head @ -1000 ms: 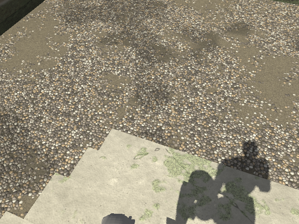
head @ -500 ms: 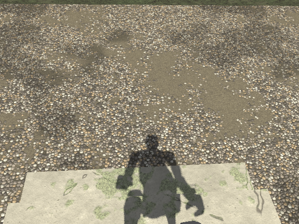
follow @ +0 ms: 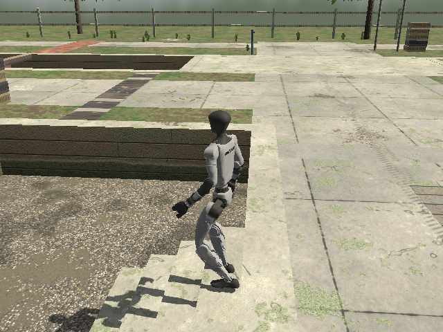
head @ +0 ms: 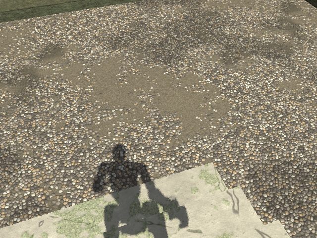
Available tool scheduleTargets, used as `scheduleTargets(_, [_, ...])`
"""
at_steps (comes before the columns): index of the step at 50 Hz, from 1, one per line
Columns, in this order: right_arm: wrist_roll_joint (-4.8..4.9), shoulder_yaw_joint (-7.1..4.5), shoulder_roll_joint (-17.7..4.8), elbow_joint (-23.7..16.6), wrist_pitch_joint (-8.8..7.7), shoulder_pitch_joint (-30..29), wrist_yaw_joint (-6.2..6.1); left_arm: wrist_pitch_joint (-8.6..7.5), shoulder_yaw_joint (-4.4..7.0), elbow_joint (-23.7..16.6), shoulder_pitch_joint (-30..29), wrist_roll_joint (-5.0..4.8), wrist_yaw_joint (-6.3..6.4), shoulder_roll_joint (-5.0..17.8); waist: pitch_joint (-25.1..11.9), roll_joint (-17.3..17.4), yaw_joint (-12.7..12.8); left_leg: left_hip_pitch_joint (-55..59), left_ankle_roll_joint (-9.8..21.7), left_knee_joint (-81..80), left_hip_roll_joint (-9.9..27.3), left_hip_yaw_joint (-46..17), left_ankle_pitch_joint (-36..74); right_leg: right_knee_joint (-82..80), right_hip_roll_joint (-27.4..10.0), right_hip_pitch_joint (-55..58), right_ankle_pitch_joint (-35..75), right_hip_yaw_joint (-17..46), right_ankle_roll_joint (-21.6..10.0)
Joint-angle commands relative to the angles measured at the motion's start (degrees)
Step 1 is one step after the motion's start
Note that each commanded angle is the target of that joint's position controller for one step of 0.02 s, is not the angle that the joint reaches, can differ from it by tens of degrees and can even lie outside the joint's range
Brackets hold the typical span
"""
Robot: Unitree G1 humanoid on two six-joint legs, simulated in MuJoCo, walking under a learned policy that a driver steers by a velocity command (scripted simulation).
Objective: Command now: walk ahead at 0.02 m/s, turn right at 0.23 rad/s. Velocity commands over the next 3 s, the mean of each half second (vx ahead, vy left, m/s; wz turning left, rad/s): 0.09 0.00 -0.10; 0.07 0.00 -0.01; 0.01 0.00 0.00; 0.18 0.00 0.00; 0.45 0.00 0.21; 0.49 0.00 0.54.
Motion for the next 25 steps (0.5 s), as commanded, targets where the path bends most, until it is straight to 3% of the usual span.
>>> scheduleTargets(1, [2.31, -0.55, -3.86, -8.53, -1.02, -11.24, 1.18, -1.81, 4.38, 5.83, 20.37, -1.98, -1.45, 8.92, -3.40, -6.97, 8.58, -33.95, -0.82, 15.76, -2.73, -9.64, -6.01, -6.80, -20.05, 33.33, 57.06, 20.23, -17.91])
scheduleTargets(2, [0.85, -1.01, -5.16, -5.88, -0.47, -6.36, 0.46, -1.25, 3.23, 4.32, 13.44, -4.60, -2.02, 5.44, -4.05, -6.53, 4.06, -28.34, -1.14, 15.88, -1.00, -9.80, -2.87, -5.57, -18.70, 24.46, 59.34, 15.95, -16.20])
scheduleTargets(3, [0.33, -0.29, -2.83, -3.25, 0.40, -2.70, 0.37, -0.34, 2.45, 3.42, 8.06, -5.13, -2.60, 3.80, -1.76, -4.37, 1.08, -21.71, -1.79, 14.33, -0.68, -10.10, 2.05, -5.90, -16.81, 12.77, 56.04, 12.08, -14.19])
scheduleTargets(4, [0.43, 0.53, 0.34, -0.66, 1.38, 0.88, 1.43, 0.35, 1.29, 2.70, 3.64, -3.86, -2.93, 1.33, -1.33, -3.78, -1.34, -11.99, -2.57, 15.00, -0.81, -10.82, 10.02, -7.45, -13.92, 0.74, 51.67, 9.58, -11.53])
scheduleTargets(5, [0.30, 0.82, 1.40, 0.98, 1.77, 3.54, 2.94, 0.67, 0.66, 1.41, -0.99, -3.13, -3.17, 1.18, -1.35, -2.00, -3.26, -5.64, -3.22, 13.90, -1.90, -9.66, 16.66, -6.68, -11.41, -7.11, 47.80, 6.57, -9.89])
scheduleTargets(6, [0.00, 1.42, 2.60, 3.11, 1.84, 8.33, 4.99, 0.94, 0.25, 0.90, -5.61, -2.37, -3.23, 3.10, -1.47, -1.12, -5.67, 3.91, -2.84, 11.71, -2.97, -7.86, 25.69, -5.02, -7.91, -16.55, 40.83, 2.07, -7.99])
scheduleTargets(7, [0.13, 1.85, 3.23, 4.69, 1.69, 12.36, 6.61, 1.25, -0.05, 1.18, -9.77, -1.56, -3.08, 4.39, 0.15, -2.62, -7.46, 11.55, -2.09, 13.55, -3.62, -7.59, 33.33, -4.09, -7.26, -24.64, 35.38, 1.51, -6.82])
scheduleTargets(8, [0.57, 1.36, 1.80, 4.58, 1.38, 13.41, 7.10, 1.35, -0.30, 2.04, -10.88, -1.99, -3.21, 5.21, 1.04, -2.81, -7.80, 13.55, -2.06, 11.26, -4.61, -6.39, 32.96, -2.53, -7.12, -26.00, 30.73, 1.60, -5.89])
scheduleTargets(10, [1.30, 0.73, -1.38, 2.99, 0.34, 12.03, 6.13, 1.02, -1.28, 4.69, -9.22, -2.95, -4.37, 4.92, 1.22, -3.28, -6.69, 15.98, -2.50, -1.70, -4.26, -5.59, 35.47, 2.73, -8.34, -19.72, 28.42, 4.33, -3.16])
scheduleTargets(11, [3.62, 0.30, -6.41, -0.50, 0.30, 2.28, 5.02, 1.21, -0.76, 5.83, -1.36, -4.88, -5.08, 4.86, 1.00, 2.38, 0.01, 10.13, -0.59, -13.97, -3.99, -7.45, 47.65, 3.44, -5.06, -9.92, 20.36, 2.46, -0.27])
scheduleTargets(12, [4.38, 0.81, -8.76, -2.93, 0.65, -7.21, 4.85, 1.59, 0.81, 7.50, 6.82, -5.40, -4.43, 7.71, 0.03, 4.47, 7.03, 4.29, 2.01, -19.21, -4.03, -10.25, 48.14, 3.39, -2.03, -1.07, 12.87, 0.84, 2.17])
scheduleTargets(13, [3.96, 0.57, -9.15, -3.08, 1.04, -9.49, 4.80, 2.09, 1.92, 8.40, 8.48, -4.80, -3.69, 10.55, 0.06, 4.04, 7.66, 3.95, 3.05, -22.57, -4.02, -9.62, 37.50, 1.69, -1.30, 0.70, 3.01, 0.22, 2.28])
scheduleTargets(14, [3.59, 0.23, -8.74, -2.59, 1.04, -8.43, 3.80, 2.57, 2.53, 8.44, 7.11, -3.56, -2.90, 11.37, -0.12, -0.11, 7.26, 5.07, 2.51, -23.52, -5.38, -6.90, 24.02, 0.26, -1.90, 0.92, -6.52, 0.90, 0.53])
scheduleTargets(15, [3.49, -0.73, -9.02, -1.37, 1.22, -6.26, 3.51, 2.61, 2.99, 9.08, 7.17, -2.03, -2.21, 11.45, 3.78, 0.65, 7.07, -0.47, 5.51, -26.25, -5.97, -8.74, 2.59, -1.93, -1.53, 1.23, -16.93, 0.14, -2.00])
scheduleTargets(16, [3.51, -0.77, -6.57, -0.03, 1.36, -4.09, 3.37, 2.32, 3.04, 9.58, 5.39, -1.55, -1.79, 10.68, 9.90, 2.45, 5.73, -5.98, 9.26, -29.40, -4.49, -12.62, -10.17, -2.23, -1.42, -0.74, -24.27, -0.92, -2.91])
scheduleTargets(17, [2.90, -1.18, -6.08, 0.54, 0.96, -2.31, 2.54, 1.74, 2.38, 9.94, 5.06, -1.26, -1.26, 7.41, 12.25, 1.04, 4.71, -6.06, 12.33, -29.01, -2.97, -13.96, -10.78, -1.60, -1.90, -1.29, -24.04, 0.15, -4.77])
scheduleTargets(18, [2.15, -0.91, -3.68, 0.55, 0.63, -1.71, 1.40, 1.05, 1.22, 9.76, 4.77, -1.15, -0.72, 2.92, 9.56, 0.93, 3.94, -3.98, 14.74, -26.99, -2.26, -14.66, -6.71, -0.27, -2.31, 0.40, -20.51, 1.05, -6.94])
scheduleTargets(19, [1.10, -0.29, -1.40, 1.27, -0.05, 1.01, 0.66, 0.50, 0.66, 9.19, 3.94, -1.01, -0.05, 0.48, 7.74, 2.21, 3.02, -0.50, 17.02, -26.28, -0.85, -16.96, -1.38, 2.27, -2.29, -0.05, -16.18, 1.40, -8.24])
scheduleTargets(20, [0.89, 0.02, 0.01, 1.31, -0.66, 3.17, 0.10, 0.07, 0.48, 8.27, 2.41, -0.92, 0.42, 0.02, 5.85, 2.82, 2.05, 3.13, 18.96, -25.76, 0.99, -19.76, 5.68, 5.02, -1.70, -1.72, -10.58, 1.08, -8.55])
scheduleTargets(21, [3.88, -2.07, -6.32, 3.41, 1.99, 6.11, -1.00, 2.16, 1.01, 9.29, 0.92, -2.75, 2.41, 1.60, 8.15, 4.84, 2.31, 6.98, 13.71, -24.15, 2.36, -22.26, 36.77, 8.30, -0.02, -0.36, 5.53, -0.77, -4.32])
scheduleTargets(22, [4.14, -2.43, -7.32, 3.16, 3.23, 5.58, -1.47, 2.76, 0.96, 10.00, 4.64, -2.58, 3.18, 2.66, 5.36, 5.39, 3.49, 11.82, 12.44, -21.75, 2.60, -20.70, 47.30, 7.56, -0.21, -1.15, 8.60, -0.81, -3.53])
scheduleTargets(23, [4.12, -2.06, -5.44, 2.36, 3.84, 5.34, -1.52, 2.87, 1.20, 11.51, 5.63, -2.71, 3.66, 3.94, 4.01, 2.56, 2.71, 13.22, 10.56, -19.56, 1.09, -18.21, 51.72, 6.28, -1.02, 1.45, 12.46, -0.19, -2.74])
scheduleTargets(25, [3.67, -2.07, -4.53, 3.63, 5.10, 5.63, -1.85, 3.43, 1.56, 14.31, 8.57, -3.56, 4.26, 4.98, 3.73, 0.30, 3.44, 9.83, 7.04, -15.35, -2.60, -12.21, 49.96, 4.55, -2.32, 9.51, 20.99, 1.02, -2.64])
Next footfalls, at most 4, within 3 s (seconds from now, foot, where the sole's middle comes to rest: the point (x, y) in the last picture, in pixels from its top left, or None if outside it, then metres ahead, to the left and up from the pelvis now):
0.20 left None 0.07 0.09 -0.76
2.32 right None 0.39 -0.26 -0.93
2.88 left None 0.64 0.05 -1.10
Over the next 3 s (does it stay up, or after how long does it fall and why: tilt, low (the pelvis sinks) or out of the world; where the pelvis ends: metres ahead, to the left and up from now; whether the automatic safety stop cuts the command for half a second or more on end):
stays up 0.62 -0.05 -0.33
